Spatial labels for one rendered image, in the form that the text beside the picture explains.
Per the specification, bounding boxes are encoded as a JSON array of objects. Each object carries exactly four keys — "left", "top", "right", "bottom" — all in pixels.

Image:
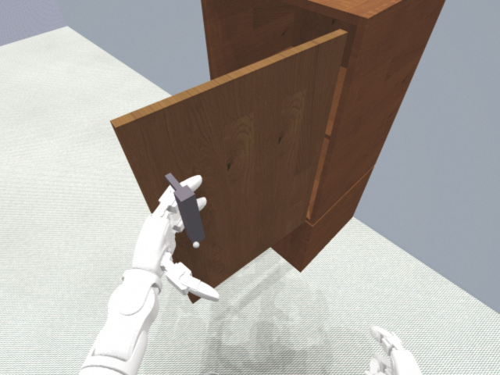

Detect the robot left forearm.
[{"left": 78, "top": 269, "right": 163, "bottom": 375}]

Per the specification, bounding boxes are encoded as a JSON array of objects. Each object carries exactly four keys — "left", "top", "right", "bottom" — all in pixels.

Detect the left robot hand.
[{"left": 131, "top": 175, "right": 220, "bottom": 302}]

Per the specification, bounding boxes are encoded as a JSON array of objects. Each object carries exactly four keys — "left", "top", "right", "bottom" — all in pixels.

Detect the right robot hand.
[{"left": 365, "top": 325, "right": 423, "bottom": 375}]

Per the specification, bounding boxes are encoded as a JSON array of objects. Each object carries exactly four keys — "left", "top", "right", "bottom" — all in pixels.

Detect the handle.
[{"left": 165, "top": 173, "right": 205, "bottom": 244}]

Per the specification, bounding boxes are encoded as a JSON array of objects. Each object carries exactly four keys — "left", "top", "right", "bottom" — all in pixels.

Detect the cupboard door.
[{"left": 110, "top": 29, "right": 348, "bottom": 304}]

